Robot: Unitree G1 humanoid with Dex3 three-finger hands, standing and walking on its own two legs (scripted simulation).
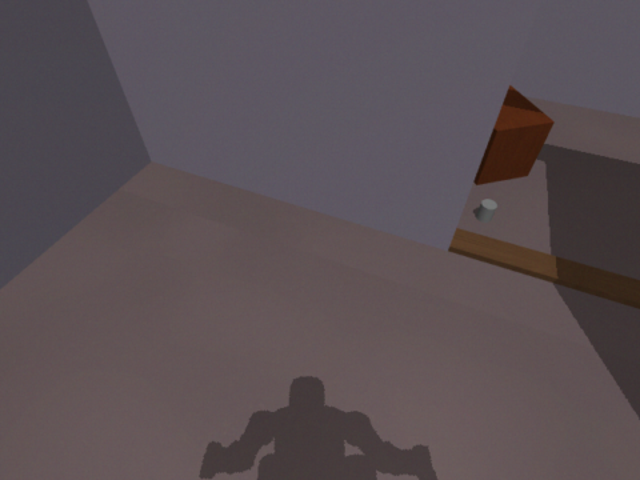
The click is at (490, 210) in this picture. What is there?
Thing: squat round
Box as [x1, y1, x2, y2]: [476, 199, 496, 222]
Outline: 490,199 484,199 481,202 476,214 476,217 480,221 489,221 494,212 496,203
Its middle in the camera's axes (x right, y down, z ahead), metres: +0.74 -0.13 +1.74
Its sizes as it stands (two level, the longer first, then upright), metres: 0.067 0.067 0.082
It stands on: the floor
